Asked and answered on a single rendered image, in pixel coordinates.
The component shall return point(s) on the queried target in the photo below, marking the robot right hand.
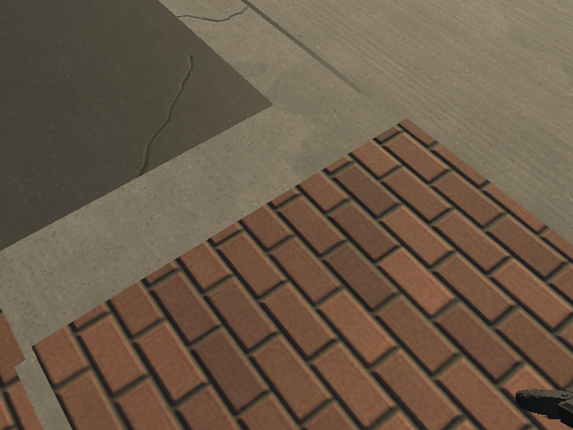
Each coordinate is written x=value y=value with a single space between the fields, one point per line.
x=553 y=404

